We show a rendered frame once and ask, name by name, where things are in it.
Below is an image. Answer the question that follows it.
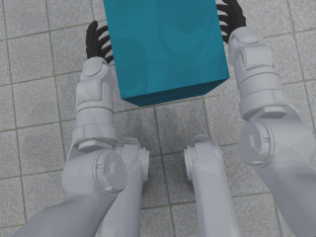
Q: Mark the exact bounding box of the right robot shin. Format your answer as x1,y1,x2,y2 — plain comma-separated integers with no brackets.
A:
191,134,225,168

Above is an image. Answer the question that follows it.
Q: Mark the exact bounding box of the left robot forearm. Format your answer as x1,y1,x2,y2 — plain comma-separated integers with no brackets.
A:
65,56,118,165

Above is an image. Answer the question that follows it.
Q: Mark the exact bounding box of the carton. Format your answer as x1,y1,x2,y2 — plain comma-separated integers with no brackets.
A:
103,0,230,107

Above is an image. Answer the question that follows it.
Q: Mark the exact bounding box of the right robot forearm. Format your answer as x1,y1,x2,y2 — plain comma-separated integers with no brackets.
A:
227,26,316,152

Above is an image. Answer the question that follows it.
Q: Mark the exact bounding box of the robot left hand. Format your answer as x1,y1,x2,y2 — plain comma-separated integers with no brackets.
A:
85,20,114,65

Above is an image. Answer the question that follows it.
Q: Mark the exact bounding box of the robot right hand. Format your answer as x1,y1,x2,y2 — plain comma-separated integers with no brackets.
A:
216,0,247,44

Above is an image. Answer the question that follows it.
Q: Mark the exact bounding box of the robot left upper arm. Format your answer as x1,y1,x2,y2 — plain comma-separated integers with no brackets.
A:
11,148,128,237

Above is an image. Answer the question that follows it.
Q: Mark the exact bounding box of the robot right upper arm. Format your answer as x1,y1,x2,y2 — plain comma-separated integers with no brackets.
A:
237,118,316,237

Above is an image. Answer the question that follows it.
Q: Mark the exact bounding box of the robot left thigh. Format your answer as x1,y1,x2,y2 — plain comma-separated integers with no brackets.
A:
100,144,150,237

